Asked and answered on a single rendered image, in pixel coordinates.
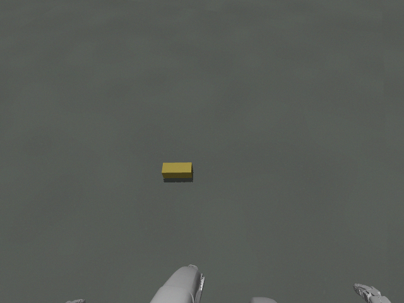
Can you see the carton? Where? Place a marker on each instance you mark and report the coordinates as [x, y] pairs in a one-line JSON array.
[[177, 170]]

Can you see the right robot hand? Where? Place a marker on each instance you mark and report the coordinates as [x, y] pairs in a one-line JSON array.
[[370, 294]]

